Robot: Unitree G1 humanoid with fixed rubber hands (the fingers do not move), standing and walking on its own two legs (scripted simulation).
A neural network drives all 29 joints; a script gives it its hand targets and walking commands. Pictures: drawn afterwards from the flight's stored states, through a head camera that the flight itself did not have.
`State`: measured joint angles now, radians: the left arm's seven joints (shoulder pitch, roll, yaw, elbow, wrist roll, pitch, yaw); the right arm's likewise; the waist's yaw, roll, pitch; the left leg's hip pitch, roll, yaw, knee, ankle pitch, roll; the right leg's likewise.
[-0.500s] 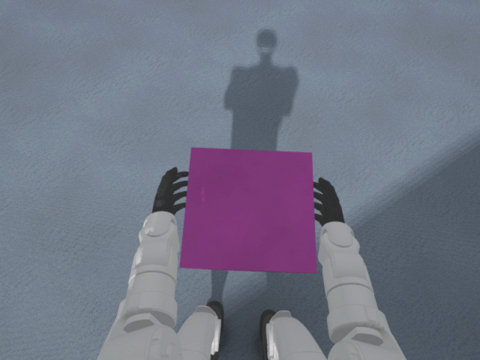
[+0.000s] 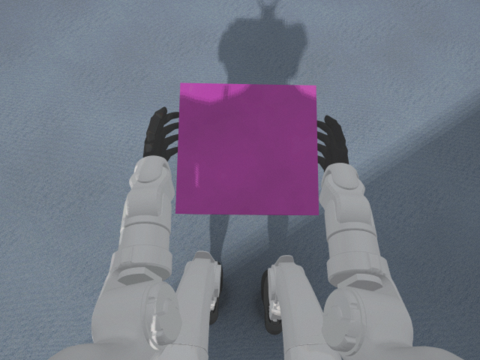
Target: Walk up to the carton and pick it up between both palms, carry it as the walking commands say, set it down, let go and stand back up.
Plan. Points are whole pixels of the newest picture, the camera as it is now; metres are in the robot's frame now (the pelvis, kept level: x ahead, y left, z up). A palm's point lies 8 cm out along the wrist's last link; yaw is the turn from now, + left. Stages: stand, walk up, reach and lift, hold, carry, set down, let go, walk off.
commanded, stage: set down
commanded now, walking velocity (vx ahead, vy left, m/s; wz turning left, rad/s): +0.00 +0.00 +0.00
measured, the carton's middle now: (245, 162) +0.43 +0.00 -0.12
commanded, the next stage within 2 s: none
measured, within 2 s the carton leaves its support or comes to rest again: neither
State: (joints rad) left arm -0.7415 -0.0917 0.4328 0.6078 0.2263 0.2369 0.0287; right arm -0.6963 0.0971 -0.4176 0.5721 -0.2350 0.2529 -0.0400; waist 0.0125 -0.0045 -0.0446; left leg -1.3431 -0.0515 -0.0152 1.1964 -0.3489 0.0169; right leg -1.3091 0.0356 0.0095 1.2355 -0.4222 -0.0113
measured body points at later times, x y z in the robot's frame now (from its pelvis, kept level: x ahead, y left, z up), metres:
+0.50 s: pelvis +0.00 +0.01 -0.07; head +0.26 +0.02 +0.30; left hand +0.47 +0.17 -0.15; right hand +0.46 -0.14 -0.16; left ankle +0.10 +0.10 -0.61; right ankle +0.07 -0.11 -0.61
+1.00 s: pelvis -0.02 +0.00 -0.14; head +0.29 +0.02 +0.19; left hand +0.49 +0.17 -0.24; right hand +0.49 -0.13 -0.25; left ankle +0.10 +0.10 -0.61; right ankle +0.07 -0.11 -0.61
